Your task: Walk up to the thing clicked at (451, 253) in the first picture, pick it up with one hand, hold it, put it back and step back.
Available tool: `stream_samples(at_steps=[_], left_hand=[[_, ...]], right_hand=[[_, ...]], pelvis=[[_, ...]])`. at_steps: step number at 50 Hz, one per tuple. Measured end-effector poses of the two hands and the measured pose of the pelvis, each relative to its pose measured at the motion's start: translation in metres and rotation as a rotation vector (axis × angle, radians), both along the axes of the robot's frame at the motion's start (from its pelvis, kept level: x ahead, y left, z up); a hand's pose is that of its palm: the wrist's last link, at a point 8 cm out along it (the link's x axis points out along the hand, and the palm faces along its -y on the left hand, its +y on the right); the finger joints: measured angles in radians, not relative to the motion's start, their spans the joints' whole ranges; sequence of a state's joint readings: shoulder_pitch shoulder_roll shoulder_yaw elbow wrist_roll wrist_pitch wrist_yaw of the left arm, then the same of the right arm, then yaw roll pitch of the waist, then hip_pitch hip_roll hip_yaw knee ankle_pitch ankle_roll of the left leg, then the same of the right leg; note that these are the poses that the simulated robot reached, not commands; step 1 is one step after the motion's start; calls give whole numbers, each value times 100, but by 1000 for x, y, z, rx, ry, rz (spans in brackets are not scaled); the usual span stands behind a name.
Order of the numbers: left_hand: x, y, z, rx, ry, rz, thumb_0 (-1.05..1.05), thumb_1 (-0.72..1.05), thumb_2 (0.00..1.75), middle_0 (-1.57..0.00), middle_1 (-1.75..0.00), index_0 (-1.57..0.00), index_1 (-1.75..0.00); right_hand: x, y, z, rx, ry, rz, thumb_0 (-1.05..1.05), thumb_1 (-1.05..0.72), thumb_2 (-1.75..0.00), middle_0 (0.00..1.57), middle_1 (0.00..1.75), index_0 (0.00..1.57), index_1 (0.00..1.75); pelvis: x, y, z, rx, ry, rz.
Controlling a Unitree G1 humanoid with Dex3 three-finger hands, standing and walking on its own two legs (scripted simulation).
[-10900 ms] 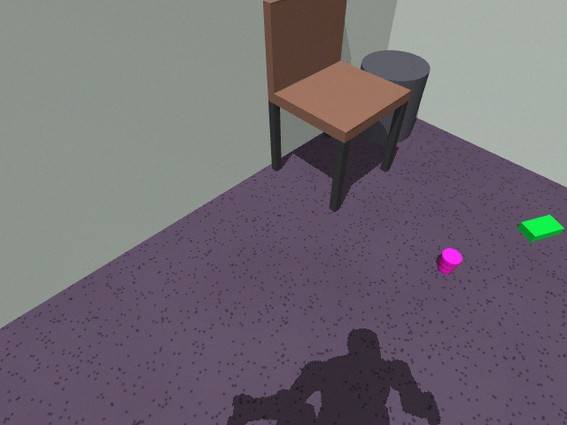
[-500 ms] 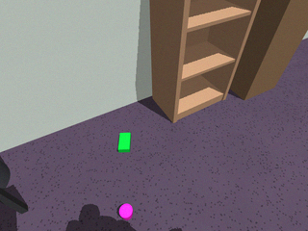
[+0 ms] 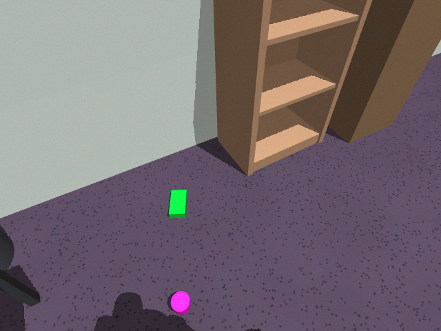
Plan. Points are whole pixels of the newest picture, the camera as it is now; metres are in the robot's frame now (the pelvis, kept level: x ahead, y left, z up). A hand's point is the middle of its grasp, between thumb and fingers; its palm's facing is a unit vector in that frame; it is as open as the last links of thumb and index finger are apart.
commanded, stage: stand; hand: left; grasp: from above
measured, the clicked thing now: (181, 304) +0.39 +0.20 -0.74
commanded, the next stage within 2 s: rise first in 0.58 s
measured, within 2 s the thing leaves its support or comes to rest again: neither
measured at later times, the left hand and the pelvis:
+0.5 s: hand out of the picture +0.07 +0.25 -0.16, palm faces -0.04 -0.94 -0.34, open 7.4 cm; pelvis +0.00 +0.00 +0.00, yaw +0 degrees
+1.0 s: hand out of the picture +0.15 +0.25 -0.18, palm faces -0.07 -0.93 -0.37, open 10.2 cm; pelvis -0.01 +0.00 -0.03, yaw -1 degrees
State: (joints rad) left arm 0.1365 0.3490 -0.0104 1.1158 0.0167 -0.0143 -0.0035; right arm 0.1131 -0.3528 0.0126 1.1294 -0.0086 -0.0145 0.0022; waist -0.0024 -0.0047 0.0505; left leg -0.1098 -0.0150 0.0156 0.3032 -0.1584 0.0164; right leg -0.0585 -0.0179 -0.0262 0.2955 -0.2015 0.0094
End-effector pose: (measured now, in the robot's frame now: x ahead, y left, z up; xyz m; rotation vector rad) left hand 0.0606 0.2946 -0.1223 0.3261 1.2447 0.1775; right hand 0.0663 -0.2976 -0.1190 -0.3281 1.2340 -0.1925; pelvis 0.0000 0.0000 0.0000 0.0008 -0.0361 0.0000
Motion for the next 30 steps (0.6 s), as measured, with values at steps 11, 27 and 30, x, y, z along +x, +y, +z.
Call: stream_samples(at_steps=[11, 27, 30], left_hand=[[0, 0, 0, 1, 5, 0, 0, 90, 90, -21, -30, -20, -30], [5, 1, 1, 3, -10, 1, 0, 90, 90, -21, -30, -20, -30], [4, 1, 1, 4, -7, 1, 0, 90, 90, -21, -30, -20, -30]], right_hand=[[0, 1, -1, 1, 7, 0, 0, -91, -90, 20, 30, 20, 30], [6, 1, 0, 1, -12, 6, 0, -91, -90, 20, 30, 20, 30], [6, 1, -1, 3, -12, 6, 0, -91, -90, 20, 30, 20, 30]], pelvis=[[1, 0, 0, 1, 3, 0], [2, 1, 0, 2, -1, 1], [2, 0, 0, 2, 0, 1]])
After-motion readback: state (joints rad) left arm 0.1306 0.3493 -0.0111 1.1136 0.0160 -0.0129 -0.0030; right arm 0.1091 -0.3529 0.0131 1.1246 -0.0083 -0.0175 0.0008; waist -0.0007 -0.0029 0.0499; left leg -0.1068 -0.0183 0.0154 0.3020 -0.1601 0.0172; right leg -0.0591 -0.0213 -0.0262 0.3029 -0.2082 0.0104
